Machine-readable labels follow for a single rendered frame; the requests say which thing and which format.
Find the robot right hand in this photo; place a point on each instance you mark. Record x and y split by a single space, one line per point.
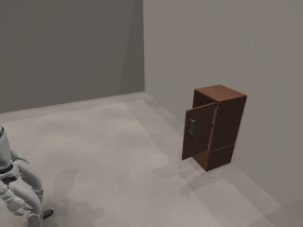
17 203

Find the left robot forearm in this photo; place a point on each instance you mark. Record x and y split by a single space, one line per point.
14 154

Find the right robot forearm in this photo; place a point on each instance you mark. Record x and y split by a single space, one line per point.
5 193

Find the robot left hand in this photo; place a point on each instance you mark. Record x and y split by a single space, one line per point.
21 157

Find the cupboard door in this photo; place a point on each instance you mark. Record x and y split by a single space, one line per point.
199 141

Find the robot torso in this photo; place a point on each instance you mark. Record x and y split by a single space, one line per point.
8 169

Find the left robot shin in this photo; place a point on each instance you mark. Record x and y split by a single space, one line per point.
41 196

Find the handle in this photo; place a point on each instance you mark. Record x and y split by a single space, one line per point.
192 126

